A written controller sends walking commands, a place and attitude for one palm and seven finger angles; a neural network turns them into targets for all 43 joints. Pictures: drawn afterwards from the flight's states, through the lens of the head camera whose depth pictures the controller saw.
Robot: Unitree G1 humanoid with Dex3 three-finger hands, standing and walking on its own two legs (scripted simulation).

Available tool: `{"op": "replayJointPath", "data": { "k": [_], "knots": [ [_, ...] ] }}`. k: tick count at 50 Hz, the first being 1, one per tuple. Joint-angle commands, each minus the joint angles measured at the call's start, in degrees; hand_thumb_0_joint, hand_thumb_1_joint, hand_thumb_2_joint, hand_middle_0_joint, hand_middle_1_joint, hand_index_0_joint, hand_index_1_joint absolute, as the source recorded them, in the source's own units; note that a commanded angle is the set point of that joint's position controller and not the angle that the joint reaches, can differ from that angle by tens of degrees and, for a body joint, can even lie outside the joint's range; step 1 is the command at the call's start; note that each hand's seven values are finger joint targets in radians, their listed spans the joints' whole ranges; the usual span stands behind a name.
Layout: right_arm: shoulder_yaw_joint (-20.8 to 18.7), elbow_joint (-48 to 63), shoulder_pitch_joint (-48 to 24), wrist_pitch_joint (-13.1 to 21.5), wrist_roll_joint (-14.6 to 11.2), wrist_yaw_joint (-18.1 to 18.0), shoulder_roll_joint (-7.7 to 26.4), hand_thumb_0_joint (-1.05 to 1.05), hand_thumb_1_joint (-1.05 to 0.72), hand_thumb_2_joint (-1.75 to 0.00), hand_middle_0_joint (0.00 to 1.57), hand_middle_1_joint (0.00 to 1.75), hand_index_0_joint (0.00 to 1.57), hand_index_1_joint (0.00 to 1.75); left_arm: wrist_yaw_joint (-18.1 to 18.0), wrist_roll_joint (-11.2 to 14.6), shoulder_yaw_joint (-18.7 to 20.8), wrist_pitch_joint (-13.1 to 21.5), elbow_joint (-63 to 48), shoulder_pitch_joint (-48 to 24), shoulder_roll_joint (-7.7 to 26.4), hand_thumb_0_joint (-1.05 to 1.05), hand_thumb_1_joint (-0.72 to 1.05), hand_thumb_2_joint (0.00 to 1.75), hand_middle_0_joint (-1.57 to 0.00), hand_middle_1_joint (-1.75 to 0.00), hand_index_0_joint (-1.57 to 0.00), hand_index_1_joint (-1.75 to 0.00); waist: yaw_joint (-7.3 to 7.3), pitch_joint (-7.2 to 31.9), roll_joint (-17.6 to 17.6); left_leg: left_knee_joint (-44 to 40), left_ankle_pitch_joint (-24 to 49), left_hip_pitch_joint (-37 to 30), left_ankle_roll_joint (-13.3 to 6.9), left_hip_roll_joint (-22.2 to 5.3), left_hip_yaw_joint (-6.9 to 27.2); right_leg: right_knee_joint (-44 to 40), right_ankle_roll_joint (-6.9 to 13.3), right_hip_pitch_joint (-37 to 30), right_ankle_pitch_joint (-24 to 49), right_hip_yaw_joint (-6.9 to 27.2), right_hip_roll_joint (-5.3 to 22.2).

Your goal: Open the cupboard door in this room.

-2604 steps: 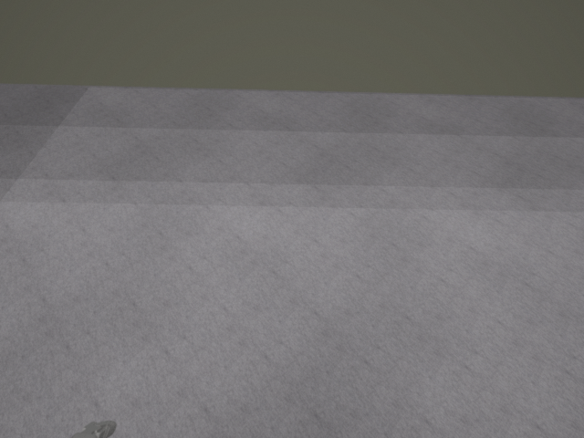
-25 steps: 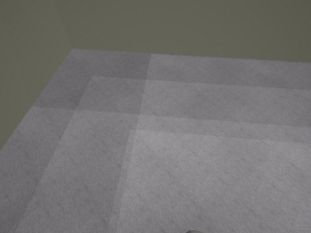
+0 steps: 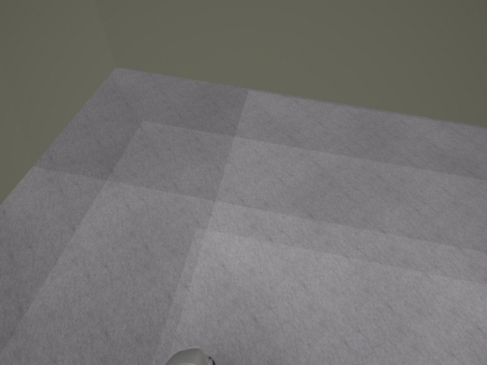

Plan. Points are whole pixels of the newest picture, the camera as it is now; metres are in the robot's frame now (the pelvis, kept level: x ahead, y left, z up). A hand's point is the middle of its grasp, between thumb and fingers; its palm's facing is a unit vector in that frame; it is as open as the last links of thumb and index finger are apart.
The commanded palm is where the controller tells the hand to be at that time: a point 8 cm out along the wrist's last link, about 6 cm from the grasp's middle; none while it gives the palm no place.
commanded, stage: turn to face it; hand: left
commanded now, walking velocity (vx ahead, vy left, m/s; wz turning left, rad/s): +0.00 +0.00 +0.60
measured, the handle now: out of the picture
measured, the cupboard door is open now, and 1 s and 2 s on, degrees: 42 42 42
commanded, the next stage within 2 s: none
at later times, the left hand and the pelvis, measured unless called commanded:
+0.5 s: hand out of the picture +0.12 +0.15 -0.14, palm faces +0.31 -0.92 -0.26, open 7.3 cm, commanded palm none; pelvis +0.09 -0.06 +0.02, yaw +19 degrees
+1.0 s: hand out of the picture +0.10 +0.12 -0.14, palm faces +0.58 -0.75 -0.31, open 7.3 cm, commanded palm none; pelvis +0.16 -0.10 +0.01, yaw +37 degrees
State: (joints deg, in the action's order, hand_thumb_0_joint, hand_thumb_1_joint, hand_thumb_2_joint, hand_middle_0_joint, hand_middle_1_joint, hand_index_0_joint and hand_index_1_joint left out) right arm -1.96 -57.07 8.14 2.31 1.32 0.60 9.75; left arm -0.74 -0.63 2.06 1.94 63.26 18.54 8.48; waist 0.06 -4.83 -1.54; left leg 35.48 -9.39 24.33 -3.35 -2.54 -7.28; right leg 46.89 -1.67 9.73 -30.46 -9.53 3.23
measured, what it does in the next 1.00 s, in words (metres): walks ahead, turning left: right foot, then left foot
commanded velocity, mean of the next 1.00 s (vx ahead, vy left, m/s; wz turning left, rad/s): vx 0.00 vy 0.00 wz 0.60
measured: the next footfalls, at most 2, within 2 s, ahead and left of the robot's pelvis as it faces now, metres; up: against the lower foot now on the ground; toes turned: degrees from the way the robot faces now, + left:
right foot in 0.30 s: +0.13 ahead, -0.17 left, +0.00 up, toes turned +7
left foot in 0.62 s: +0.10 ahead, +0.08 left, +0.00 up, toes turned +30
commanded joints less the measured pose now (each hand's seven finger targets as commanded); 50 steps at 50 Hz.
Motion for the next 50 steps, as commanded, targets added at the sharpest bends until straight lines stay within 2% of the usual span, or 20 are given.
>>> {"op": "replayJointPath", "data": {
  "k": [1,4,12,13,14,15,18,20,24,27,29,30,31,32,34,37,43,45,47,50],
  "knots": [
    [-3.0,0.4,11.8,-0.9,0.0,-2.2,12.8,0.00,-0.90,-0.90,0.20,0.30,0.20,0.30,-0.6,0.0,2.0,-0.1,-9.1,-6.0,6.4,0.00,0.90,0.90,-0.20,-0.30,-0.20,-0.30,3.79,9.1,13.6,-13.8,26.7,-17.9,-10.6,-20.0,27.9,26.6,-1.6,23.7,-1.2,10.1,2.3],
    [-2.6,3.1,5.3,-0.9,0.2,-2.3,11.4,0.00,-0.90,-0.90,0.20,0.30,0.20,0.30,0.1,0.0,2.5,-1.8,-9.1,-4.5,5.2,0.00,0.90,0.90,-0.20,-0.30,-0.20,-0.30,0.32,8.6,8.4,-15.5,18.8,-9.5,-6.7,-14.1,20.0,16.7,-2.4,17.3,4.0,9.2,1.6],
    [-4.8,7.4,-1.3,-3.7,0.3,-1.0,13.3,0.00,-0.90,-0.90,0.20,0.30,0.20,0.30,0.0,-0.4,3.5,-2.3,-12.3,-1.9,7.4,0.00,0.90,0.90,-0.20,-0.30,-0.20,-0.30,-2.27,7.3,8.8,-13.1,-8.3,2.9,-2.4,-7.0,21.3,-14.1,-2.0,-0.3,13.9,4.9,-2.6],
    [-4.7,8.3,-1.4,-3.9,-0.1,-0.7,11.4,0.00,-0.90,-0.90,0.20,0.30,0.20,0.30,-0.3,-0.7,4.0,-1.9,-12.7,-0.8,10.0,0.00,0.90,0.90,-0.20,-0.30,-0.20,-0.30,-3.08,7.2,3.4,-7.8,-11.5,7.6,0.2,-3.1,18.3,-22.6,-0.7,-5.5,12.2,9.2,1.7],
    [-4.1,9.6,-1.5,-3.9,-0.4,-0.3,7.5,0.00,-0.90,-0.90,0.20,0.30,0.20,0.30,-0.9,-1.5,5.1,-1.4,-13.5,0.1,15.4,0.00,0.90,0.90,-0.20,-0.30,-0.20,-0.30,-4.12,6.7,-12.0,5.7,-19.7,16.1,4.5,4.1,9.4,-31.3,4.3,-8.5,7.5,25.5,16.4],
    [-4.2,10.8,-3.3,-3.8,-0.2,0.1,7.8,0.00,-0.90,-0.90,0.20,0.30,0.20,0.30,-0.9,-1.3,5.0,-1.7,-14.7,-1.4,18.1,0.00,0.90,0.90,-0.20,-0.30,-0.20,-0.30,-4.81,6.4,-16.2,21.9,-25.8,13.6,5.1,4.5,6.6,-35.4,9.9,-1.6,10.1,31.5,26.0],
    [-3.9,9.0,-1.3,-4.6,-0.1,0.5,7.6,0.00,-0.90,-0.90,0.20,0.30,0.20,0.30,-1.4,-0.9,3.5,-1.3,-16.5,-8.6,12.3,0.00,0.90,0.90,-0.20,-0.30,-0.20,-0.30,0.03,4.6,-12.3,34.3,-18.3,12.6,6.2,-0.3,7.6,-28.0,9.3,0.1,30.7,16.3,18.5],
    [-3.0,9.0,-1.8,-4.7,-0.4,0.8,6.0,0.00,-0.90,-0.90,0.20,0.30,0.20,0.30,-1.2,-1.0,3.3,-0.9,-16.1,-7.2,12.1,0.00,0.90,0.90,-0.20,-0.30,-0.20,-0.30,-0.42,5.5,-10.8,25.3,-18.0,9.7,7.0,0.1,4.6,-24.3,7.6,-3.9,45.7,8.7,15.9],
    [-1.9,9.8,-4.7,-4.3,-0.7,1.3,5.0,0.00,-0.90,-0.90,0.20,0.30,0.20,0.30,-1.0,-1.1,3.8,-0.8,-14.3,-2.5,15.2,0.00,0.90,0.90,-0.20,-0.30,-0.20,-0.30,-2.67,6.6,-10.1,10.1,-16.4,4.4,6.7,2.3,-0.2,-19.9,6.8,-9.7,59.1,5.5,16.2],
    [-2.1,10.1,-2.0,-4.0,-0.7,1.1,6.8,0.00,-0.90,-0.90,0.20,0.30,0.20,0.30,-0.8,-0.7,4.3,-0.8,-14.3,-3.4,16.4,0.00,0.90,0.90,-0.20,-0.30,-0.20,-0.30,-0.96,9.0,-10.6,-0.7,-10.4,-2.2,5.6,3.2,-1.4,-14.7,5.3,-9.9,59.5,2.8,16.2],
    [-3.2,8.5,4.2,-3.6,-0.1,0.9,11.0,0.00,-0.90,-0.90,0.20,0.30,0.20,0.30,-0.5,-0.1,4.2,-1.1,-15.3,-5.0,16.0,0.00,0.90,0.90,-0.20,-0.30,-0.20,-0.30,3.01,12.6,-4.0,-9.8,6.5,-18.8,3.5,0.4,0.8,-3.2,1.4,0.4,49.8,-0.3,14.9],
    [-4.9,8.2,8.4,-3.1,0.5,0.6,17.6,0.00,-0.90,-0.90,0.20,0.30,0.20,0.30,0.0,0.4,3.5,-1.4,-17.5,-5.6,12.2,0.00,0.90,0.90,-0.20,-0.30,-0.20,-0.30,5.29,15.4,13.6,-10.2,29.3,-30.7,-4.7,-15.4,21.9,10.3,-3.0,17.7,15.0,-2.2,6.8],
    [-5.4,7.2,12.2,-3.6,-0.1,0.3,20.5,0.00,-0.90,-0.90,0.20,0.30,0.20,0.30,-0.3,0.0,2.3,-1.9,-19.9,-9.6,10.9,0.00,0.90,0.90,-0.20,-0.30,-0.20,-0.30,6.69,14.8,16.6,-10.9,42.1,-30.0,-11.3,-23.2,28.7,19.4,-3.3,23.8,-8.2,3.7,3.3],
    [-5.5,6.7,12.1,-3.5,-0.1,-0.5,20.5,0.00,-0.90,-0.90,0.20,0.30,0.20,0.30,-0.6,-0.3,2.4,-2.6,-20.4,-12.0,11.1,0.00,0.90,0.90,-0.20,-0.30,-0.20,-0.30,6.65,13.6,10.3,-10.5,38.9,-27.7,-12.3,-23.1,28.9,22.3,-3.4,27.2,-6.8,7.9,3.7],
    [-4.8,8.1,5.5,-3.4,0.1,-1.4,17.6,0.00,-0.90,-0.90,0.20,0.30,0.20,0.30,-0.6,-0.1,2.7,-3.2,-18.1,-11.9,10.9,0.00,0.90,0.90,-0.20,-0.30,-0.20,-0.30,3.71,9.6,14.5,-12.2,27.8,-18.9,-8.6,-16.6,23.3,21.6,-3.5,24.7,-0.4,10.3,4.0],
    [-4.3,9.6,0.0,-3.3,0.2,-1.2,16.1,0.00,-0.90,-0.90,0.20,0.30,0.20,0.30,0.4,-0.1,3.0,-3.8,-16.3,-8.5,10.2,0.00,0.90,0.90,-0.20,-0.30,-0.20,-0.30,0.72,8.1,12.2,-13.1,16.6,-13.2,-5.2,-11.0,17.4,12.6,-3.3,18.4,4.2,8.0,1.9],
    [-4.8,10.9,-4.4,-4.4,-0.2,-0.7,15.3,0.00,-0.90,-0.90,0.20,0.30,0.20,0.30,0.2,-0.2,3.5,-2.4,-15.3,-0.7,11.4,0.00,0.90,0.90,-0.20,-0.30,-0.20,-0.30,-3.13,7.4,7.4,-5.3,3.0,-1.0,-0.9,-5.5,18.1,-18.4,-2.3,-2.0,16.2,5.3,-1.1],
    [-4.1,13.3,-4.4,-4.4,-0.8,0.1,9.5,0.00,-0.90,-0.90,0.20,0.30,0.20,0.30,-0.7,-1.3,4.7,-1.6,-16.0,0.6,20.3,0.00,0.90,0.90,-0.20,-0.30,-0.20,-0.30,-4.53,6.7,-20.3,23.1,-27.6,10.9,5.4,6.0,7.3,-33.3,8.4,-3.7,21.1,32.0,25.1],
    [-4.4,11.8,-4.7,-5.0,-0.4,0.1,10.4,0.00,-0.90,-0.90,0.20,0.30,0.20,0.30,-1.4,-0.8,4.0,-1.5,-17.1,-4.0,15.9,0.00,0.90,0.90,-0.20,-0.30,-0.20,-0.30,-1.87,5.6,-14.9,37.4,-22.6,10.7,5.2,1.5,10.8,-29.8,10.8,0.8,26.4,26.6,21.8],
    [-3.2,9.8,-3.3,-5.5,-0.4,0.9,7.5,0.00,-0.90,-0.90,0.20,0.30,0.20,0.30,-1.4,-0.9,2.8,-1.2,-17.8,-6.8,12.4,0.00,0.90,0.90,-0.20,-0.30,-0.20,-0.30,0.14,6.4,-10.7,31.1,-17.3,7.7,6.9,0.7,6.8,-25.4,7.9,-1.6,41.2,10.5,15.3]
  ]
}}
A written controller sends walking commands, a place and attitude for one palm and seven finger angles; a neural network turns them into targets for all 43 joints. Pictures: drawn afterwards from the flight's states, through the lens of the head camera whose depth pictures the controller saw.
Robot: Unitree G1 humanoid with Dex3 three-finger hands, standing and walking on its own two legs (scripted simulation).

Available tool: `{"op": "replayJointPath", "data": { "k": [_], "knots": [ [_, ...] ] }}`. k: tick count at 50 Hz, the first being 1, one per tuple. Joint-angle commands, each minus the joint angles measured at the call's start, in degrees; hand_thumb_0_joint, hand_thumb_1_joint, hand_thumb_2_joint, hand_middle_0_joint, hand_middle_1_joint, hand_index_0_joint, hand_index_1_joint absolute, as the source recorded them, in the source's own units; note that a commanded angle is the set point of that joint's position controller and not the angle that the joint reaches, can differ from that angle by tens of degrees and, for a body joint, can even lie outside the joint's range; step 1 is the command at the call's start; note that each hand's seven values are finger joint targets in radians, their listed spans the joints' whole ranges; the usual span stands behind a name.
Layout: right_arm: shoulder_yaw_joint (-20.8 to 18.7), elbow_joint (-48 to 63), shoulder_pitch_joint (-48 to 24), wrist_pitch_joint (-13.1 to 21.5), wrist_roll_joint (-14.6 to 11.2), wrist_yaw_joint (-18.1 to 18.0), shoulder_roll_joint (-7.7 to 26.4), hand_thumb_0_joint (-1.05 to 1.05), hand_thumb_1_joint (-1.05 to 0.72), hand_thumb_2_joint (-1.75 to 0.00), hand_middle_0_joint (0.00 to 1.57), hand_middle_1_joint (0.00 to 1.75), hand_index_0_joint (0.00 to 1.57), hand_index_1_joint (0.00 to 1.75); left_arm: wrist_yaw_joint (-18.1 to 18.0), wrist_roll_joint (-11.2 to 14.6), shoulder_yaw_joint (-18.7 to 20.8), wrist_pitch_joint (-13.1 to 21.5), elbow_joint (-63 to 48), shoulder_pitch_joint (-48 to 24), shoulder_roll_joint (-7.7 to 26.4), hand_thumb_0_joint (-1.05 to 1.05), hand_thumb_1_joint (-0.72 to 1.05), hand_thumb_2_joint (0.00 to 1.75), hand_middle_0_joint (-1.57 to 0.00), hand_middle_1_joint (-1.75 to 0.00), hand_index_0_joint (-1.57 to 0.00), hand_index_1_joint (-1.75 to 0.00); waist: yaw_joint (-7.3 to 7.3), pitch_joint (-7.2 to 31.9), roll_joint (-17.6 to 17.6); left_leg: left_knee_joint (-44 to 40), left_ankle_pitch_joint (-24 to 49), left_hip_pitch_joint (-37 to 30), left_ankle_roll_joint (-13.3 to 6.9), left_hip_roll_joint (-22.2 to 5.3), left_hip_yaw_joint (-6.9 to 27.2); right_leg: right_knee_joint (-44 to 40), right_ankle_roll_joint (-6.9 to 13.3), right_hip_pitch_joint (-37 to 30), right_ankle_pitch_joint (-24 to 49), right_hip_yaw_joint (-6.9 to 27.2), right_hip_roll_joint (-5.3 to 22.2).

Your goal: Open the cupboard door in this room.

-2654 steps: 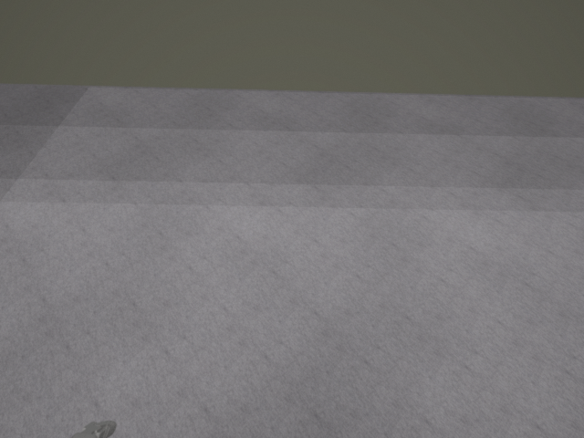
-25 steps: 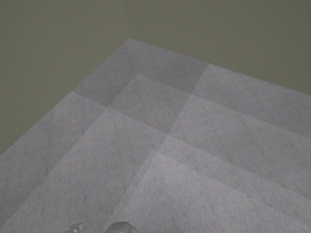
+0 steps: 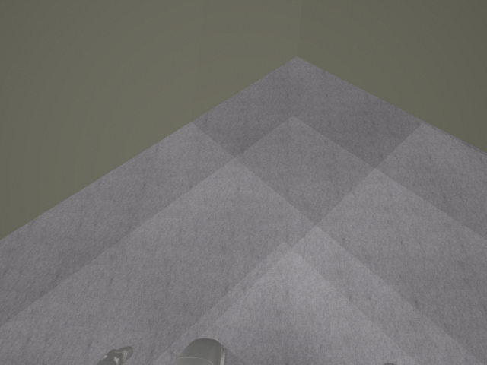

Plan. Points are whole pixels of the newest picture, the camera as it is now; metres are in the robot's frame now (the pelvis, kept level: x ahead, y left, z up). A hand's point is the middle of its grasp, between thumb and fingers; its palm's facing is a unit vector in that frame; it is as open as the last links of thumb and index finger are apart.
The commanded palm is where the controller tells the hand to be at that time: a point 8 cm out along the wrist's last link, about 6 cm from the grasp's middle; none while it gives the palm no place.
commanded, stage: turn to face it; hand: left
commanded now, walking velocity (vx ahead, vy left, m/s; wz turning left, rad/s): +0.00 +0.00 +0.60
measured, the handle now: out of the picture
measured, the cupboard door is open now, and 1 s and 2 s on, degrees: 42 42 42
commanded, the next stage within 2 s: none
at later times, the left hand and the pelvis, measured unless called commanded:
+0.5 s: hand out of the picture +0.05 +0.22 -0.15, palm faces +0.32 -0.91 -0.28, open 7.4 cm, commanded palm none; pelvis +0.02 -0.02 +0.01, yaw +18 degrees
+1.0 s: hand out of the picture -0.04 +0.17 -0.18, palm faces +0.60 -0.76 -0.23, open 7.4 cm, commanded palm none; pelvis +0.03 -0.04 +0.00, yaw +37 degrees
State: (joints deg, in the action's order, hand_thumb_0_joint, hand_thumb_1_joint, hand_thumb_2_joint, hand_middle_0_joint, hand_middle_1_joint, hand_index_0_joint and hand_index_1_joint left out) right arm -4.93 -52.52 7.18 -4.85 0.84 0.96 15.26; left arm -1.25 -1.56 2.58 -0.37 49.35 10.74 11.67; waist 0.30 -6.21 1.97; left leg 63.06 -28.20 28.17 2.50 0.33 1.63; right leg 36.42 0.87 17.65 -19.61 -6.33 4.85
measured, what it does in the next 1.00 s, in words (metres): steps on the spot, turning left: left foot, then right foot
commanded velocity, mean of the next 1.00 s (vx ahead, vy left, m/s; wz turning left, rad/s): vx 0.00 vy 0.00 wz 0.60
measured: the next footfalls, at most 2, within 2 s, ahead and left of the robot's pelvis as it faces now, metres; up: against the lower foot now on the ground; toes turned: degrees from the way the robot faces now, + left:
left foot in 0.26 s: +0.04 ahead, +0.12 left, +0.00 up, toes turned +16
right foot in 0.58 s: +0.12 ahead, -0.15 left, +0.00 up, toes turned +18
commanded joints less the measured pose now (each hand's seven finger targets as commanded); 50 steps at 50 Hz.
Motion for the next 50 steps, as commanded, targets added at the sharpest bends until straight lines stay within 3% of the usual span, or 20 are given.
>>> {"op": "replayJointPath", "data": {
  "k": [1,6,10,11,12,13,17,24,26,27,28,29,32,35,39,42,43,45,46,50],
  "knots": [
    [0.0,5.3,-3.2,1.6,-0.2,0.8,1.4,0.00,-0.90,-0.90,0.20,0.30,0.20,0.30,-0.9,0.0,2.4,1.2,-3.3,2.4,9.6,0.00,0.90,0.90,-0.20,-0.30,-0.20,-0.30,-0.91,7.8,-13.7,-0.9,1.7,2.8,1.2,-1.9,-3.5,-14.3,4.9,-11.4,33.9,5.5,13.4],
    [0.9,6.0,-5.7,2.4,-0.4,1.0,-0.1,0.00,-0.90,-0.90,0.20,0.30,0.20,0.30,-0.8,-0.2,3.4,1.4,-0.9,6.7,11.7,0.00,0.90,0.90,-0.20,-0.30,-0.20,-0.30,-3.40,9.6,-13.5,-18.6,1.4,-1.6,0.7,-0.6,-7.7,-10.5,5.4,-18.8,43.9,3.2,15.3],
    [0.5,5.1,0.0,3.1,-0.1,0.6,2.2,0.00,-0.90,-0.90,0.20,0.30,0.20,0.30,-0.4,0.5,4.1,1.2,-0.9,4.5,12.6,0.00,0.90,0.90,-0.20,-0.30,-0.20,-0.30,0.17,11.4,-10.8,-34.9,13.1,-14.2,-1.1,-0.1,-9.0,-2.0,1.9,-13.6,40.6,-1.6,15.2],
    [-0.4,4.1,3.8,3.4,0.2,0.5,4.9,0.00,-0.90,-0.90,0.20,0.30,0.20,0.30,-0.1,0.9,3.9,1.0,-1.5,3.4,11.5,0.00,0.90,0.90,-0.20,-0.30,-0.20,-0.30,2.38,13.8,-4.7,-39.4,24.3,-24.6,-3.0,-4.1,-4.7,6.5,-1.0,-5.6,31.5,-3.8,13.3],
    [-2.2,3.8,7.7,3.7,0.8,0.1,12.0,0.00,-0.90,-0.90,0.20,0.30,0.20,0.30,0.4,1.3,3.0,0.6,-4.1,2.2,7.6,0.00,0.90,0.90,-0.20,-0.30,-0.20,-0.30,4.70,14.5,13.7,-40.4,46.5,-33.7,-11.9,-20.8,17.5,19.6,-5.7,12.4,-7.0,-5.4,4.5],
    [-2.6,2.6,11.0,3.0,0.5,-0.2,14.3,0.00,-0.90,-0.90,0.20,0.30,0.20,0.30,0.0,0.6,2.2,-0.3,-6.4,-1.8,7.3,0.00,0.90,0.90,-0.20,-0.30,-0.20,-0.30,5.93,13.0,12.7,-41.0,51.4,-30.9,-17.9,-26.8,21.3,27.3,-5.6,17.1,-20.1,1.1,2.5],
    [-1.2,4.5,2.4,3.8,0.7,-1.8,9.4,0.00,-0.90,-0.90,0.20,0.30,0.20,0.30,0.5,0.6,2.7,-1.3,-3.4,-2.8,7.4,0.00,0.90,0.90,-0.20,-0.30,-0.20,-0.30,1.42,7.6,7.5,-42.5,37.6,-19.3,-12.6,-16.2,12.5,29.4,-5.9,15.1,-6.9,6.4,1.9],
    [-1.9,4.8,0.4,3.2,0.9,-1.2,10.2,0.00,-0.90,-0.90,0.20,0.30,0.20,0.30,0.8,0.9,2.4,-1.1,-3.3,-0.3,6.2,0.00,0.90,0.90,-0.20,-0.30,-0.20,-0.30,0.14,7.9,8.2,-41.6,25.8,-12.1,-10.5,-11.8,13.4,6.6,-5.0,1.2,-4.4,3.0,-3.4],
    [-2.1,5.4,-1.7,2.9,0.4,-1.1,10.0,0.00,-0.90,-0.90,0.20,0.30,0.20,0.30,0.7,0.9,2.7,-0.4,-2.4,4.1,7.2,0.00,0.90,0.90,-0.20,-0.30,-0.20,-0.30,-2.33,8.7,6.5,-37.5,23.5,-7.2,-8.4,-9.5,13.0,-5.0,-4.7,-7.8,3.3,2.3,-4.1],
    [-1.9,6.2,-1.9,2.9,0.0,-0.9,7.7,0.00,-0.90,-0.90,0.20,0.30,0.20,0.30,0.3,0.6,3.3,0.2,-2.1,6.7,9.7,0.00,0.90,0.90,-0.20,-0.30,-0.20,-0.30,-3.67,9.6,-0.4,-31.6,16.7,-2.1,-5.6,-5.6,10.3,-14.5,-3.6,-14.5,4.5,6.5,0.6],
    [-1.3,7.4,-0.8,2.9,-0.4,-0.5,3.4,0.00,-0.90,-0.90,0.20,0.30,0.20,0.30,-0.4,-0.4,4.5,0.8,-2.1,7.8,15.3,0.00,0.90,0.90,-0.20,-0.30,-0.20,-0.30,-4.04,9.8,-18.0,-17.2,0.4,7.9,-0.8,2.9,0.5,-21.3,2.1,-19.2,6.1,24.5,17.0],
    [-1.3,8.1,-2.1,2.8,0.1,-0.1,4.5,0.00,-0.90,-0.90,0.20,0.30,0.20,0.30,-0.4,-0.1,4.0,0.6,-2.8,6.9,16.7,0.00,0.90,0.90,-0.20,-0.30,-0.20,-0.30,-4.41,8.7,-19.2,-2.5,-8.1,6.3,-0.8,2.1,0.4,-22.1,7.7,-11.4,10.4,26.9,24.3],
    [-1.1,5.2,-0.8,1.8,0.1,0.2,3.6,0.00,-0.90,-0.90,0.20,0.30,0.20,0.30,-1.0,0.3,2.5,0.6,-4.3,-0.5,10.3,0.00,0.90,0.90,-0.20,-0.30,-0.20,-0.30,0.09,6.5,-16.0,8.2,0.7,5.7,0.3,-2.4,0.4,-16.9,6.7,-8.0,22.4,12.4,15.8],
    [-0.2,4.8,-1.7,1.5,-0.1,0.9,1.6,0.00,-0.90,-0.90,0.20,0.30,0.20,0.30,-0.8,0.1,2.5,0.9,-3.9,0.8,10.3,0.00,0.90,0.90,-0.20,-0.30,-0.20,-0.30,-0.63,6.6,-14.5,-3.7,1.6,1.7,1.4,-1.8,-4.1,-15.0,4.9,-10.2,30.5,4.9,13.5],
    [0.5,5.5,-3.7,2.2,-0.4,1.1,0.6,0.00,-0.90,-0.90,0.20,0.30,0.20,0.30,-0.7,-0.2,3.5,0.9,-2.2,4.1,12.8,0.00,0.90,0.90,-0.20,-0.30,-0.20,-0.30,-2.73,8.0,-13.5,-17.9,1.1,-2.8,0.8,-0.9,-7.3,-11.8,5.4,-14.4,34.5,3.9,15.7],
    [0.3,4.9,-0.1,2.8,-0.3,0.9,1.9,0.00,-0.90,-0.90,0.20,0.30,0.20,0.30,-0.2,0.3,3.9,0.6,-1.6,3.7,13.3,0.00,0.90,0.90,-0.20,-0.30,-0.20,-0.30,-0.88,9.3,-12.8,-30.7,9.5,-11.1,-0.2,-0.1,-8.5,-6.2,2.4,-11.8,31.4,0.6,15.2],
    [-0.2,4.2,2.8,3.1,-0.2,0.8,3.6,0.00,-0.90,-0.90,0.20,0.30,0.20,0.30,0.0,0.7,4.0,0.3,-2.0,2.8,12.7,0.00,0.90,0.90,-0.20,-0.30,-0.20,-0.30,1.15,10.6,-9.1,-37.4,16.4,-18.2,-1.0,-1.0,-7.0,-1.0,0.1,-7.3,27.3,-1.3,14.5],
    [-2.9,3.1,10.7,3.4,0.6,-0.1,14.8,0.00,-0.90,-0.90,0.20,0.30,0.20,0.30,0.4,1.0,2.1,-0.4,-6.1,-0.4,6.3,0.00,0.90,0.90,-0.20,-0.30,-0.20,-0.30,5.65,13.1,17.9,-42.1,50.6,-30.8,-15.2,-25.3,23.9,22.8,-6.5,16.9,-20.5,-2.1,2.4],
    [-2.7,2.1,12.9,3.3,0.6,-0.5,14.2,0.00,-0.90,-0.90,0.20,0.30,0.20,0.30,0.0,0.3,2.0,-1.0,-7.3,-4.5,7.9,0.00,0.90,0.90,-0.20,-0.30,-0.20,-0.30,6.26,12.0,9.7,-40.9,44.3,-27.6,-16.9,-25.3,22.6,28.4,-5.6,17.6,-18.5,3.6,2.6],
    [-1.3,4.4,3.0,3.9,0.7,-1.8,9.5,0.00,-0.90,-0.90,0.20,0.30,0.20,0.30,0.7,0.7,2.7,-1.4,-3.2,-2.7,7.1,0.00,0.90,0.90,-0.20,-0.30,-0.20,-0.30,1.13,8.8,7.4,-42.5,34.1,-18.8,-11.8,-14.5,13.4,28.8,-5.7,14.4,-5.9,6.4,1.3]
  ]
}}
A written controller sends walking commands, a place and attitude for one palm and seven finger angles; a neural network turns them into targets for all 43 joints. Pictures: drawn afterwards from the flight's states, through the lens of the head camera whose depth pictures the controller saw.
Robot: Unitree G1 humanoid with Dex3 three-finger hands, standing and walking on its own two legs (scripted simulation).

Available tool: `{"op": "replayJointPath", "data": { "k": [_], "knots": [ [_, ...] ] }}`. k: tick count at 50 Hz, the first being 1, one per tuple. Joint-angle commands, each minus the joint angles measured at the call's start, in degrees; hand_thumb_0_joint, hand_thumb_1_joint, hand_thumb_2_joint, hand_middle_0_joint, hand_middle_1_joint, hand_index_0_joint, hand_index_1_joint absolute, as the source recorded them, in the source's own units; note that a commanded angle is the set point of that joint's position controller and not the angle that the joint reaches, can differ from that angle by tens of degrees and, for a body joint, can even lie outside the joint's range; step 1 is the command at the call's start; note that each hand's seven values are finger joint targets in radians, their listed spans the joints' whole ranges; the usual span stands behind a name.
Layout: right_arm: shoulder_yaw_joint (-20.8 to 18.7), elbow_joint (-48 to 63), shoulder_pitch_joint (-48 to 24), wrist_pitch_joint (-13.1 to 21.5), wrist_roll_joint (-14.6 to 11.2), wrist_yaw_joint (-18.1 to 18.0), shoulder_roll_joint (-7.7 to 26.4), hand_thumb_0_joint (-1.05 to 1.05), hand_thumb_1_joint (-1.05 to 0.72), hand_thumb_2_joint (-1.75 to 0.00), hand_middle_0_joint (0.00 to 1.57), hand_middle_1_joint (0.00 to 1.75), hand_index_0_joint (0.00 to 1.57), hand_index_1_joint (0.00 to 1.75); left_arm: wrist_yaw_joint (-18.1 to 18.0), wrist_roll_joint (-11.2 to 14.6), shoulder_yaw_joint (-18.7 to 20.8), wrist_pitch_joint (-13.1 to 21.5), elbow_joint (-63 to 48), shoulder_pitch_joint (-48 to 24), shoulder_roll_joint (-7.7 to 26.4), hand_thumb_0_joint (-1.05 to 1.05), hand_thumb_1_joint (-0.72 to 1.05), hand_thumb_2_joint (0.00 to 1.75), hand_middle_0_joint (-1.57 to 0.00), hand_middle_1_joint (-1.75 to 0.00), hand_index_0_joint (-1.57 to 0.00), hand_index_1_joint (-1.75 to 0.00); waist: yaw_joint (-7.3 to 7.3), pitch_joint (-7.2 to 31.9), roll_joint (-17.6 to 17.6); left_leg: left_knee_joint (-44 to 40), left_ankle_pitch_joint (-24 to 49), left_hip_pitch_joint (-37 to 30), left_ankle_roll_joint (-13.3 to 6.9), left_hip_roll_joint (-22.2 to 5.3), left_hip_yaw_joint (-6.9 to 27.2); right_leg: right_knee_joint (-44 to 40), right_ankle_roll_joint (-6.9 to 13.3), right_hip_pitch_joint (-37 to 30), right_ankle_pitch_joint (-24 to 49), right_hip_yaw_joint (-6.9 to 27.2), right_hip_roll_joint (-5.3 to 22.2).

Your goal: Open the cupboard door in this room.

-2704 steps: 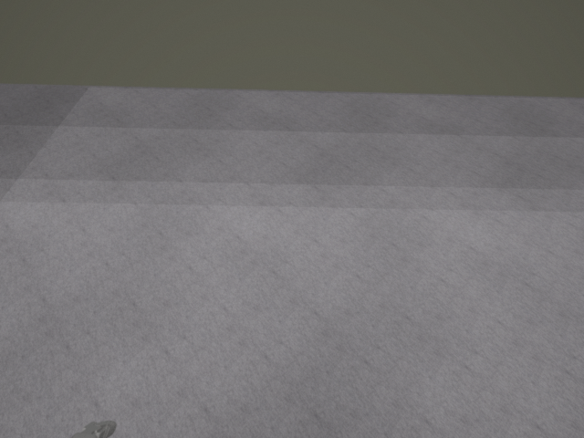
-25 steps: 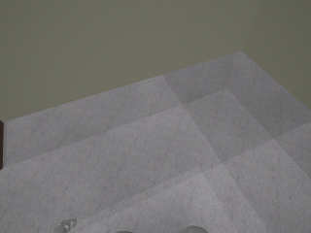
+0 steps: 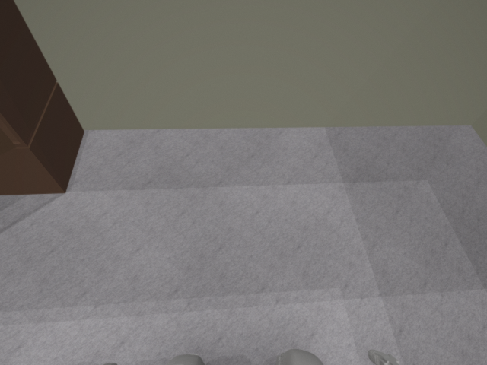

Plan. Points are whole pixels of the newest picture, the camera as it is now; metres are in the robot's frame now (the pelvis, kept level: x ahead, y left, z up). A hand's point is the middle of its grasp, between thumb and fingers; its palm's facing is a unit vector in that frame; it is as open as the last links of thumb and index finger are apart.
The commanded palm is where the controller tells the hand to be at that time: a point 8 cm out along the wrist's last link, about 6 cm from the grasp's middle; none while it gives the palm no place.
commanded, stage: turn to face it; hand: left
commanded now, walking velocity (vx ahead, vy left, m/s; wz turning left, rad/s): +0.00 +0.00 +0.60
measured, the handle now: out of the picture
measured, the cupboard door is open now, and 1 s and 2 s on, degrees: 42 42 42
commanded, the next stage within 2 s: take the last steps up to it in 1.18 s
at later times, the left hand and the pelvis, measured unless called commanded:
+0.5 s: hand out of the picture +0.02 +0.16 -0.15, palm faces +0.32 -0.92 -0.23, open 7.4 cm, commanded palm none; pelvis +0.02 -0.04 +0.01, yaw +20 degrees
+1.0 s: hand out of the picture +0.00 +0.16 -0.14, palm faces +0.57 -0.76 -0.30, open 7.3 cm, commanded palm none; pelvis +0.05 -0.07 +0.01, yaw +36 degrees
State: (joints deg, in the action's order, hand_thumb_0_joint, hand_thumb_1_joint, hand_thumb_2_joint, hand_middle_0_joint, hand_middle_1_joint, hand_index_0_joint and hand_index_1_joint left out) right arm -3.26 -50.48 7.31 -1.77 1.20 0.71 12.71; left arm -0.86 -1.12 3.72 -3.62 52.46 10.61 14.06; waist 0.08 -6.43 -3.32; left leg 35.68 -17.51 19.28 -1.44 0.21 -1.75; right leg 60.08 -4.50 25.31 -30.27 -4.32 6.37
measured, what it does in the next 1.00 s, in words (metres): steps on the spot, turning left: right foot, then left foot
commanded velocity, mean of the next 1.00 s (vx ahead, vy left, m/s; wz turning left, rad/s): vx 0.00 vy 0.00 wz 0.56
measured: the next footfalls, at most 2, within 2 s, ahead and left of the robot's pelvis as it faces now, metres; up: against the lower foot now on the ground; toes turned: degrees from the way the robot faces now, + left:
right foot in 0.24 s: +0.06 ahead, -0.16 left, +0.00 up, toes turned +7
left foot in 0.56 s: +0.02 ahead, +0.09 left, +0.00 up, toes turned +27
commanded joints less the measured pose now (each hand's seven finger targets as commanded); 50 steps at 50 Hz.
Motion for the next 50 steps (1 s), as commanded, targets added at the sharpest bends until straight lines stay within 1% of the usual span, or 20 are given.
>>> {"op": "replayJointPath", "data": {
  "k": [1,6,9,10,11,12,14,17,22,26,27,28,29,33,40,43,44,45,46,50],
  "knots": [
    [-2.9,2.6,2.4,1.0,0.3,-1.6,12.1,0.00,-0.90,-0.90,0.20,0.30,0.20,0.30,0.5,0.3,1.4,1.9,-6.2,-2.1,4.4,0.00,0.90,0.90,-0.20,-0.30,-0.20,-0.30,0.97,9.2,12.2,-15.0,22.8,-9.7,-7.5,-13.5,15.8,2.4,-0.4,5.4,5.3,4.0,-0.7],
    [-3.4,2.1,2.2,0.4,0.5,-1.2,12.5,0.00,-0.90,-0.90,0.20,0.30,0.20,0.30,0.4,0.4,1.1,2.0,-6.8,-2.5,4.1,0.00,0.90,0.90,-0.20,-0.30,-0.20,-0.30,1.24,8.8,12.8,-14.7,18.2,-6.7,-7.2,-11.9,18.3,-12.5,0.1,-2.3,4.7,2.4,-4.0],
    [-3.8,3.1,-0.5,-0.2,0.2,-1.1,12.3,0.00,-0.90,-0.90,0.20,0.30,0.20,0.30,0.1,0.7,1.4,2.7,-5.8,2.3,4.6,0.00,0.90,0.90,-0.20,-0.30,-0.20,-0.30,-1.19,9.3,11.9,-10.7,16.1,0.1,-5.4,-9.6,19.7,-27.2,0.8,-14.4,12.0,1.2,-6.1],
    [-3.7,4.0,-1.6,-0.3,-0.3,-0.9,10.9,0.00,-0.90,-0.90,0.20,0.30,0.20,0.30,-0.2,0.5,2.0,3.2,-5.3,5.4,6.5,0.00,0.90,0.90,-0.20,-0.30,-0.20,-0.30,-3.00,9.7,7.3,-6.6,9.2,5.7,-2.9,-6.5,17.9,-36.4,1.4,-21.6,15.3,3.6,-3.4],
    [-3.3,4.8,-1.1,-0.4,-0.8,-0.4,7.2,0.00,-0.90,-0.90,0.20,0.30,0.20,0.30,-0.8,-0.5,3.1,3.8,-5.4,7.1,11.6,0.00,0.90,0.90,-0.20,-0.30,-0.20,-0.30,-3.80,10.2,-7.4,5.0,-4.4,16.0,1.5,0.9,10.3,-44.9,5.7,-28.4,12.2,18.3,10.2],
    [-3.1,5.9,-2.4,-0.3,-0.5,-0.1,6.8,0.00,-0.90,-0.90,0.20,0.30,0.20,0.30,-0.9,-0.7,3.0,3.7,-6.1,5.9,14.1,0.00,0.90,0.90,-0.20,-0.30,-0.20,-0.30,-3.99,7.8,-14.5,20.8,-17.7,16.7,3.4,3.7,4.0,-47.6,12.3,-20.9,15.2,26.4,22.0],
    [-3.4,3.9,-1.9,-1.1,0.0,0.1,7.3,0.00,-0.90,-0.90,0.20,0.30,0.20,0.30,-1.3,-0.1,1.9,4.0,-7.0,1.1,9.4,0.00,0.90,0.90,-0.20,-0.30,-0.20,-0.30,-0.74,5.5,-12.0,34.6,-12.4,16.6,3.6,-0.5,6.0,-43.7,13.2,-15.5,24.7,19.3,16.9],
    [-2.4,2.4,-0.9,-1.6,-0.3,0.9,5.0,0.00,-0.90,-0.90,0.20,0.30,0.20,0.30,-1.3,-0.2,1.1,4.2,-7.7,-1.3,6.9,0.00,0.90,0.90,-0.20,-0.30,-0.20,-0.30,0.76,6.4,-8.5,29.9,-8.1,12.7,5.1,-1.9,1.9,-39.8,11.1,-16.9,38.3,5.1,12.1],
    [-1.2,3.4,-4.9,-0.8,-0.7,1.3,3.2,0.00,-0.90,-0.90,0.20,0.30,0.20,0.30,-1.1,-0.5,2.3,4.2,-5.1,4.7,10.3,0.00,0.90,0.90,-0.20,-0.30,-0.20,-0.30,-2.71,8.1,-8.2,10.0,-9.1,7.4,4.9,-0.6,-3.6,-34.9,10.8,-24.0,49.2,1.3,13.8],
    [-1.6,2.4,0.5,0.1,-0.5,1.1,5.4,0.00,-0.90,-0.90,0.20,0.30,0.20,0.30,-0.5,0.1,2.8,3.9,-4.3,4.0,10.8,0.00,0.90,0.90,-0.20,-0.30,-0.20,-0.30,0.40,10.9,-5.2,-8.6,3.7,-6.5,3.1,0.3,-4.4,-24.6,6.1,-19.0,45.6,-3.1,12.8],
    [-2.7,1.7,4.5,0.6,-0.1,0.8,9.8,0.00,-0.90,-0.90,0.20,0.30,0.20,0.30,-0.2,0.6,2.7,3.6,-5.6,3.6,9.2,0.00,0.90,0.90,-0.20,-0.30,-0.20,-0.30,2.86,13.7,4.4,-11.9,17.2,-17.3,-0.2,-7.0,4.0,-14.7,2.9,-9.0,34.2,-6.0,9.9],
    [-4.5,1.1,9.4,0.7,0.3,0.3,16.3,0.00,-0.90,-0.90,0.20,0.30,0.20,0.30,0.2,0.9,1.3,3.4,-8.3,1.4,4.7,0.00,0.90,0.90,-0.20,-0.30,-0.20,-0.30,5.53,14.7,21.8,-12.7,42.8,-25.0,-9.9,-23.1,25.5,-1.2,-1.2,7.5,-5.5,-6.2,1.3],
    [-4.5,-0.1,12.6,0.1,0.2,0.0,17.9,0.00,-0.90,-0.90,0.20,0.30,0.20,0.30,-0.3,0.2,1.0,2.7,-10.1,-2.1,5.7,0.00,0.90,0.90,-0.20,-0.30,-0.20,-0.30,6.55,14.5,15.2,-12.1,39.1,-21.7,-13.9,-26.2,25.3,4.9,0.0,8.7,-9.7,0.7,1.0],
    [-2.9,2.1,3.2,0.9,0.4,-1.6,12.0,0.00,-0.90,-0.90,0.20,0.30,0.20,0.30,0.1,0.3,1.4,2.0,-6.6,-2.7,4.9,0.00,0.90,0.90,-0.20,-0.30,-0.20,-0.30,1.85,9.4,12.7,-14.1,28.3,-11.5,-8.7,-15.4,16.9,5.5,-0.4,7.1,3.2,4.5,0.4],
    [-3.3,2.4,0.7,0.2,0.6,-1.1,12.5,0.00,-0.90,-0.90,0.20,0.30,0.20,0.30,0.4,0.5,1.1,2.0,-6.3,-0.5,4.0,0.00,0.90,0.90,-0.20,-0.30,-0.20,-0.30,0.62,8.5,12.9,-14.2,17.6,-5.1,-7.1,-11.7,17.4,-15.3,0.3,-5.0,5.3,1.4,-4.3],
    [-3.3,3.4,-2.3,-0.2,-0.1,-0.9,11.1,0.00,-0.90,-0.90,0.20,0.30,0.20,0.30,0.1,0.5,1.6,3.0,-4.9,5.8,5.6,0.00,0.90,0.90,-0.20,-0.30,-0.20,-0.30,-2.81,9.2,10.0,-7.8,11.3,3.6,-3.6,-7.9,16.3,-32.6,1.0,-19.1,15.8,1.3,-4.4],
    [-3.0,4.2,-1.6,-0.3,-0.6,-0.5,7.8,0.00,-0.90,-0.90,0.20,0.30,0.20,0.30,-0.5,-0.3,2.6,3.7,-4.8,7.9,9.7,0.00,0.90,0.90,-0.20,-0.30,-0.20,-0.30,-3.76,9.6,-2.6,2.7,0.2,11.8,0.2,-1.6,10.6,-42.3,3.9,-25.5,13.6,12.8,6.2],
    [-2.5,5.6,-2.1,-0.2,-0.7,-0.2,5.4,0.00,-0.90,-0.90,0.20,0.30,0.20,0.30,-0.7,-0.8,3.0,3.9,-5.1,7.5,13.8,0.00,0.90,0.90,-0.20,-0.30,-0.20,-0.30,-4.06,8.0,-16.5,18.1,-17.2,16.0,3.3,4.9,3.1,-46.6,10.9,-22.6,19.0,26.6,20.3],
    [-3.1,4.9,-1.4,-0.8,-0.2,-0.1,7.8,0.00,-0.90,-0.90,0.20,0.30,0.20,0.30,-1.1,-0.4,2.6,4.1,-5.6,6.2,12.3,0.00,0.90,0.90,-0.20,-0.30,-0.20,-0.30,-3.11,8.0,-13.1,28.7,-16.8,13.6,2.8,1.2,6.4,-46.4,13.7,-15.9,17.9,24.9,22.1],
    [-2.1,1.9,-0.6,-1.6,-0.2,0.7,4.8,0.00,-0.90,-0.90,0.20,0.30,0.20,0.30,-1.1,-0.2,1.0,4.3,-6.7,-0.5,6.8,0.00,0.90,0.90,-0.20,-0.30,-0.20,-0.30,0.64,5.7,-9.2,31.3,-7.7,11.6,4.3,-1.3,2.9,-41.4,11.1,-14.0,32.1,7.1,11.8]
  ]
}}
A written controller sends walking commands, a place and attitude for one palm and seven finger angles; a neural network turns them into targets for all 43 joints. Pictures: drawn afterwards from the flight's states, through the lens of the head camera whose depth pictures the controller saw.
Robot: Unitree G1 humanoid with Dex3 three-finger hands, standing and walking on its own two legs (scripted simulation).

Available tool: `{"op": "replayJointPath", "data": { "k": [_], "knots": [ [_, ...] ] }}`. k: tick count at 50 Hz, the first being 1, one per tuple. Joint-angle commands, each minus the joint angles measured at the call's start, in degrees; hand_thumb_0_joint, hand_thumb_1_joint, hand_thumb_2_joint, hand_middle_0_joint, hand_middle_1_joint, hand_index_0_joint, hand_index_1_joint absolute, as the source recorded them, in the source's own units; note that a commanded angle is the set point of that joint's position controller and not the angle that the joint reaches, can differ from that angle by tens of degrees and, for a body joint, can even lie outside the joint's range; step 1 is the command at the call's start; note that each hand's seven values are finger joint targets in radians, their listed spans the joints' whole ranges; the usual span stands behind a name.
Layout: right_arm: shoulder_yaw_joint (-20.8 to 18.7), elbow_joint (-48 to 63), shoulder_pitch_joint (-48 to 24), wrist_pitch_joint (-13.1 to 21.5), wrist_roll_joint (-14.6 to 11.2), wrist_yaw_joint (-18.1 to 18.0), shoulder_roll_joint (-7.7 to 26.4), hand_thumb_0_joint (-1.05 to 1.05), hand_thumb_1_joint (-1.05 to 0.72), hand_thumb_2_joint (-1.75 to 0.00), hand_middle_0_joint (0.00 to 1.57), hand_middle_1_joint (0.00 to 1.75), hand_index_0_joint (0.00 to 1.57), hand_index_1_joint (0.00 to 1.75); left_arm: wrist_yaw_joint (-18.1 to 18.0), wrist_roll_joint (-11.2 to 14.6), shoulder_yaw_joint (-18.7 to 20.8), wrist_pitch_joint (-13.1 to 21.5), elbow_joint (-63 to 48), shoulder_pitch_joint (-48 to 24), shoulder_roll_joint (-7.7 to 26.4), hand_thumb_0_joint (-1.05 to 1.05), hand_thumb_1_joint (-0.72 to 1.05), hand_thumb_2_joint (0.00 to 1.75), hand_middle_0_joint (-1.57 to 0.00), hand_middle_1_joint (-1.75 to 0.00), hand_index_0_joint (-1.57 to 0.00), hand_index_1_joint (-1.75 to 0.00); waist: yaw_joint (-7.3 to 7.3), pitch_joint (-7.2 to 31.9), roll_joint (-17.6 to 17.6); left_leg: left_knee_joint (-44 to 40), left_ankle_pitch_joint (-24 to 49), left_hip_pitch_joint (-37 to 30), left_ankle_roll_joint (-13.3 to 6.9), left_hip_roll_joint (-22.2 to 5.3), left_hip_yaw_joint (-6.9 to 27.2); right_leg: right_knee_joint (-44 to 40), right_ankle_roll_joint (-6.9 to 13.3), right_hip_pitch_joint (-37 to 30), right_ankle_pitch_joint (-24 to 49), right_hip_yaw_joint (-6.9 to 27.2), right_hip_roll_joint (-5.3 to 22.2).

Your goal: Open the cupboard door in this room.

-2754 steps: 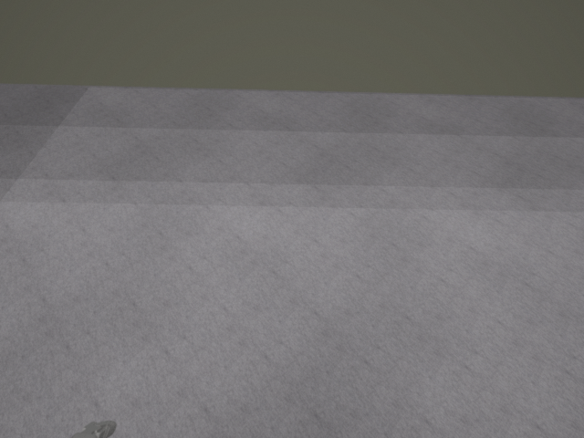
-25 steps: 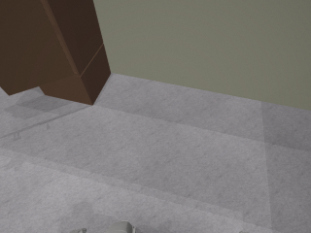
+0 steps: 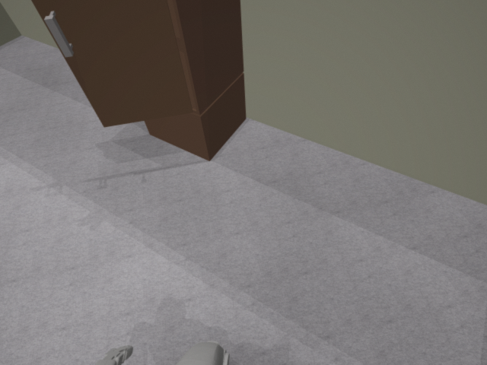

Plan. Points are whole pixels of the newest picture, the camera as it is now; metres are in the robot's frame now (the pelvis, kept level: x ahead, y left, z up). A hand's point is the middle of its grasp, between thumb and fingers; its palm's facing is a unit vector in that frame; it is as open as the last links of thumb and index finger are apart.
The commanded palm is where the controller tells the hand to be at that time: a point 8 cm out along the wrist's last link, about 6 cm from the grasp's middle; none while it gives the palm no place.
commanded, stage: turn to face it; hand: left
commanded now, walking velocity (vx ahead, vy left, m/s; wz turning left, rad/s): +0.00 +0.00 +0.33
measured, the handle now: (60, 34) +1.03 +0.65 +0.02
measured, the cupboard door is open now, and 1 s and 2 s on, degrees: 42 42 42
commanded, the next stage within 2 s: take the last steps up to it in 0.18 s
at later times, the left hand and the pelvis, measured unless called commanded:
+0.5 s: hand out of the picture +0.05 +0.22 -0.16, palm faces +0.21 -0.95 -0.22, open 7.4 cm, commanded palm none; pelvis +0.03 +0.01 +0.01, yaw +9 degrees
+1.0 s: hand out of the picture +0.02 +0.26 -0.19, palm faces +0.35 -0.92 -0.17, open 7.4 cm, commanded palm none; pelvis +0.14 +0.11 -0.01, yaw +16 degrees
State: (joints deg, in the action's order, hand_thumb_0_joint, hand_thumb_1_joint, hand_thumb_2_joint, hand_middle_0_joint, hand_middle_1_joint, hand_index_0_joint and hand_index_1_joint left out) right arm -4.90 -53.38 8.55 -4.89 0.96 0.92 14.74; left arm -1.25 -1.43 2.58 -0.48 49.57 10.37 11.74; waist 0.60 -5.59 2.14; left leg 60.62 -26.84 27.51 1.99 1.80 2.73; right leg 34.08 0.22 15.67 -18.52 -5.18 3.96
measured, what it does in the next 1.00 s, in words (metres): walks ahead, turning left: left foot, then right foot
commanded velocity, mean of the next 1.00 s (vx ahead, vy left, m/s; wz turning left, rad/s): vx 0.22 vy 0.10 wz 0.17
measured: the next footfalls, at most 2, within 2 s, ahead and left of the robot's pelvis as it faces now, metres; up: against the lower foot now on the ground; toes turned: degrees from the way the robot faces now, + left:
left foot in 0.24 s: +0.03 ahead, +0.12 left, +0.00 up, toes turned +9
right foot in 0.54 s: +0.09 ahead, -0.11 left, +0.00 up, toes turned +5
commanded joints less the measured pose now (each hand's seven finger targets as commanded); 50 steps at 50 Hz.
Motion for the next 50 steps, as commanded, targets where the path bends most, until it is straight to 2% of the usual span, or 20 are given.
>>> {"op": "replayJointPath", "data": {
  "k": [1,5,9,10,11,12,15,21,24,25,26,27,28,31,35,41,44,46,47,50],
  "knots": [
    [-0.2,4.6,-2.2,1.6,-0.2,0.6,2.0,0.00,-0.90,-0.90,0.20,0.30,0.20,0.30,-0.8,-0.1,2.3,1.2,-3.3,0.8,9.2,0.00,0.90,0.90,-0.20,-0.30,-0.20,-0.30,-0.44,5.4,-14.4,1.9,1.0,1.9,1.0,-2.6,-2.9,-14.6,6.1,-6.0,23.9,6.5,13.8],
    [1.0,4.4,-5.0,2.5,-0.5,0.4,0.1,0.00,-0.90,-0.90,0.20,0.30,0.20,0.30,-0.6,-0.3,3.0,1.5,-0.2,6.8,11.6,0.00,0.90,0.90,-0.20,-0.30,-0.20,-0.30,-3.49,7.5,-13.5,-14.9,-0.8,-2.3,0.8,-1.0,-6.8,-10.5,6.9,-13.4,36.7,5.6,14.9],
    [1.3,2.0,-0.1,3.6,-0.5,-0.2,1.0,0.00,-0.90,-0.90,0.20,0.30,0.20,0.30,-0.4,0.5,3.3,1.2,1.7,5.8,11.4,0.00,0.90,0.90,-0.20,-0.30,-0.20,-0.30,-0.74,8.9,-12.6,-33.9,12.0,-14.5,-0.4,-0.8,-7.4,-4.2,3.0,-10.0,34.1,2.6,13.1],
    [0.8,1.3,2.1,4.1,-0.2,-0.4,3.5,0.00,-0.90,-0.90,0.20,0.30,0.20,0.30,-0.2,1.0,3.1,1.0,1.3,5.1,10.0,0.00,0.90,0.90,-0.20,-0.30,-0.20,-0.30,0.56,10.7,-6.8,-38.5,22.0,-22.4,-1.9,-4.4,-4.6,0.9,0.3,-4.9,28.4,0.4,11.3],
    [-0.3,1.3,3.6,4.5,0.2,-0.6,8.1,0.00,-0.90,-0.90,0.20,0.30,0.20,0.30,0.1,1.1,2.4,0.7,0.2,5.9,6.8,0.00,0.90,0.90,-0.20,-0.30,-0.20,-0.30,1.00,13.0,7.2,-37.8,39.3,-30.4,-6.9,-16.7,10.0,9.7,-3.3,6.6,6.6,-3.1,5.3],
    [-0.8,0.8,6.0,3.8,0.5,-1.0,11.2,0.00,-0.90,-0.90,0.20,0.30,0.20,0.30,-0.1,1.0,1.3,0.1,-1.1,3.5,4.6,0.00,0.90,0.90,-0.20,-0.30,-0.20,-0.30,2.64,11.3,13.1,-39.2,51.5,-27.0,-14.2,-25.0,16.0,17.4,-4.2,10.5,-18.7,-0.7,2.5],
    [0.2,0.6,3.1,4.3,0.7,-2.8,7.6,0.00,-0.90,-0.90,0.20,0.30,0.20,0.30,0.1,0.9,1.7,-1.1,1.1,-0.1,5.4,0.00,0.90,0.90,-0.20,-0.30,-0.20,-0.30,1.27,8.2,11.6,-39.4,45.9,-22.0,-14.2,-19.1,11.4,25.7,-3.7,12.3,-12.7,5.2,2.2],
    [0.3,-0.7,4.6,5.2,0.7,-2.1,7.2,0.00,-0.90,-0.90,0.20,0.30,0.20,0.30,2.1,0.3,1.5,0.3,1.8,-0.8,3.7,0.00,0.90,0.90,-0.20,-0.30,-0.20,-0.30,0.65,5.8,7.0,-42.7,18.2,-19.5,-12.4,-13.9,8.9,13.4,-2.6,8.1,-10.2,0.2,-0.7],
    [0.2,-0.2,1.9,4.9,0.4,-1.7,7.0,0.00,-0.90,-0.90,0.20,0.30,0.20,0.30,2.4,0.3,1.9,0.9,3.6,5.2,3.7,0.00,0.90,0.90,-0.20,-0.30,-0.20,-0.30,-2.61,4.4,4.9,-40.3,5.0,-10.2,-10.5,-11.3,8.4,-0.2,-2.3,-4.8,-3.4,-2.2,-2.8],
    [0.2,0.2,0.7,4.9,0.1,-1.5,6.0,0.00,-0.90,-0.90,0.20,0.30,0.20,0.30,2.2,0.1,2.5,1.5,5.0,9.6,4.6,0.00,0.90,0.90,-0.20,-0.30,-0.20,-0.30,-5.00,4.7,0.8,-34.1,0.8,-3.7,-8.3,-7.8,5.8,-7.9,-1.9,-13.9,-0.8,-0.7,-1.5],
    [0.7,1.2,0.3,5.1,-0.6,-0.9,2.7,0.00,-0.90,-0.90,0.20,0.30,0.20,0.30,1.7,-0.6,3.4,2.2,6.0,13.9,9.2,0.00,0.90,0.90,-0.20,-0.30,-0.20,-0.30,-7.03,4.5,-12.0,-21.0,-4.2,8.6,-4.8,-1.2,-1.2,-16.8,1.4,-23.2,-10.5,13.1,10.0],
    [1.0,4.1,-3.5,5.1,-0.1,-0.5,1.6,0.00,-0.90,-0.90,0.20,0.30,0.20,0.30,1.1,-0.4,4.3,2.2,6.2,17.4,14.0,0.00,0.90,0.90,-0.20,-0.30,-0.20,-0.30,-9.38,1.6,-22.3,-5.2,-10.4,16.4,-2.4,1.1,-3.6,-26.1,7.8,-21.2,-16.2,33.7,25.2],
    [0.5,4.6,-5.6,4.9,0.6,-0.1,4.3,0.00,-0.90,-0.90,0.20,0.30,0.20,0.30,0.6,0.0,4.0,2.7,5.8,16.7,13.3,0.00,0.90,0.90,-0.20,-0.30,-0.20,-0.30,-8.02,-0.8,-15.6,3.2,-4.7,17.0,-2.3,-2.6,1.5,-27.4,10.6,-14.8,-19.8,36.5,26.8],
    [0.2,2.0,-3.3,3.8,0.7,1.0,2.1,0.00,-0.90,-0.90,0.20,0.30,0.20,0.30,0.3,0.1,2.5,3.8,4.9,7.7,7.4,0.00,0.90,0.90,-0.20,-0.30,-0.20,-0.30,-2.23,-3.4,-13.3,7.2,9.5,13.2,-0.6,-6.9,1.1,-26.7,6.1,-5.4,-9.4,18.9,19.6],
    [1.2,0.7,-2.6,4.2,0.2,1.9,-1.0,0.00,-0.90,-0.90,0.20,0.30,0.20,0.30,0.4,0.0,2.3,5.1,7.7,12.1,7.3,0.00,0.90,0.90,-0.20,-0.30,-0.20,-0.30,-2.99,1.4,-11.4,-5.4,12.8,9.6,0.9,-6.2,-5.4,-22.1,4.3,-13.0,17.3,4.2,15.5],
    [2.0,2.0,-5.7,5.4,-0.1,2.6,-2.2,0.00,-0.90,-0.90,0.20,0.30,0.20,0.30,0.4,-0.4,2.6,4.6,10.7,13.7,9.1,0.00,0.90,0.90,-0.20,-0.30,-0.20,-0.30,-3.89,1.1,-14.0,-23.1,12.1,-0.6,-0.9,-4.2,-9.5,-17.9,3.5,-12.3,21.5,0.8,16.4],
    [1.1,-2.1,8.0,6.6,0.4,1.4,2.0,0.00,-0.90,-0.90,0.20,0.30,0.20,0.30,0.8,-0.1,2.8,3.8,10.0,10.9,8.6,0.00,0.90,0.90,-0.20,-0.30,-0.20,-0.30,3.03,6.1,-8.2,-33.0,13.7,-23.0,-2.6,-1.3,-12.6,-2.4,1.2,-3.7,22.5,-4.2,12.4],
    [-1.6,-5.4,22.7,6.8,1.0,-0.8,12.7,0.00,-0.90,-0.90,0.20,0.30,0.20,0.30,1.3,0.7,1.3,3.2,6.4,10.3,2.5,0.00,0.90,0.90,-0.20,-0.30,-0.20,-0.30,7.55,15.2,16.1,-41.7,11.6,-39.4,-11.5,-22.5,17.9,30.1,-2.1,17.2,-17.2,-5.0,0.1],
    [-1.5,-5.5,20.8,6.4,1.0,-1.2,13.1,0.00,-0.90,-0.90,0.20,0.30,0.20,0.30,1.0,0.5,1.2,3.2,4.8,7.0,1.8,0.00,0.90,0.90,-0.20,-0.30,-0.20,-0.30,7.03,12.7,11.5,-45.7,3.6,-33.1,-14.0,-25.5,19.4,38.5,0.3,20.5,-17.7,0.3,1.1],
    [0.8,-2.5,9.3,7.2,0.8,-1.9,4.3,0.00,-0.90,-0.90,0.20,0.30,0.20,0.30,1.6,0.0,1.5,2.3,6.6,4.8,1.7,0.00,0.90,0.90,-0.20,-0.30,-0.20,-0.30,1.60,3.2,8.6,-50.0,-0.2,-15.9,-11.7,-20.9,11.5,40.4,0.5,20.8,-4.3,3.6,5.3]
  ]
}}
